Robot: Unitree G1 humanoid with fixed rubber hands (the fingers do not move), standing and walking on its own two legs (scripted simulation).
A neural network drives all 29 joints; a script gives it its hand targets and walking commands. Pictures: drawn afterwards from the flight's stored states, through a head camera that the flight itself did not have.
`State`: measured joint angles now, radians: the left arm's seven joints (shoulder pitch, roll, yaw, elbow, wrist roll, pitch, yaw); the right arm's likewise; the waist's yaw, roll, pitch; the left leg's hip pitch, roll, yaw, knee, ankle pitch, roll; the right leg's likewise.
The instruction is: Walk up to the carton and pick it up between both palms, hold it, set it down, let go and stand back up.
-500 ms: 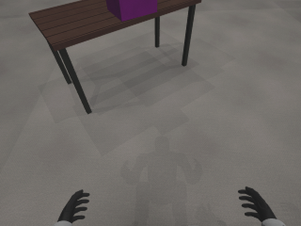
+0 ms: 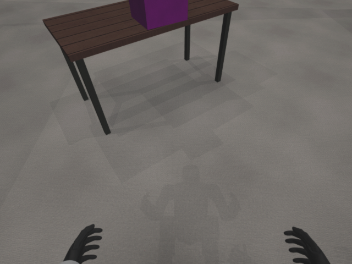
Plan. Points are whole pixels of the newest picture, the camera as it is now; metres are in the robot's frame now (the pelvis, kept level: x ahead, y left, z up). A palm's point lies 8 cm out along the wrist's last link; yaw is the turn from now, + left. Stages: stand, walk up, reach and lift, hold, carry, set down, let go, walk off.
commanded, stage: walk up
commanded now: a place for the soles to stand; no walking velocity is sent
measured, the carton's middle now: out of the picture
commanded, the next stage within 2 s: none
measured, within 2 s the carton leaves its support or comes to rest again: neither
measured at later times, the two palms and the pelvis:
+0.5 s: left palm (27, 243) +0.19 +0.40 -0.10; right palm (298, 232) +0.18 -0.23 -0.01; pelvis +0.11 +0.09 +0.01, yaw +9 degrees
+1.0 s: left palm (80, 168) +0.39 +0.32 -0.07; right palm (290, 157) +0.41 -0.32 -0.07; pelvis +0.31 -0.01 +0.00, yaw +12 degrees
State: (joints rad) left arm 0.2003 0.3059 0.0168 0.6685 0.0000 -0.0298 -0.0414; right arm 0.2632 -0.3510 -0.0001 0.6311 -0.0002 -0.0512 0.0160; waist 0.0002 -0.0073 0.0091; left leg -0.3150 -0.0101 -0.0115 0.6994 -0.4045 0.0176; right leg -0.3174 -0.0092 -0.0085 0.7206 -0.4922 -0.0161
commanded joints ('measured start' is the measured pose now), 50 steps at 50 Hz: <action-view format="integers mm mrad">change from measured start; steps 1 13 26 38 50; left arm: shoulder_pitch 66 -68 -115 -298 -19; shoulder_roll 405 242 297 306 367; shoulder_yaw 178 109 132 133 177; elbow -90 -158 -117 -188 -39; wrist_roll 55 22 35 45 13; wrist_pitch -64 4 31 13 -17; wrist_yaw -13 -43 -55 -62 -14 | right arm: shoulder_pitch -54 401 348 301 261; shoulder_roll -268 -451 -359 -409 -318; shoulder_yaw -131 -185 -119 -132 -105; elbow -58 71 66 66 90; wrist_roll -32 -38 0 -21 7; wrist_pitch -42 -70 -104 -88 -41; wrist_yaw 14 -26 -62 -77 -38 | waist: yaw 96 -84 -56 -74 21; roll -238 301 42 58 -97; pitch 81 11 16 -23 125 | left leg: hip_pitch -519 288 229 380 -236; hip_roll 52 332 188 271 90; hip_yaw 10 -775 -318 -307 -48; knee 312 -539 -401 -255 423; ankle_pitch -44 -422 354 444 108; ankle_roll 4 81 54 158 25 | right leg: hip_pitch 326 -517 -468 -436 -17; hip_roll -388 26 -79 -91 -220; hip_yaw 409 54 89 110 277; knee -505 572 331 -48 -537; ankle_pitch -220 -41 335 222 -51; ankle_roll -223 -30 16 -39 72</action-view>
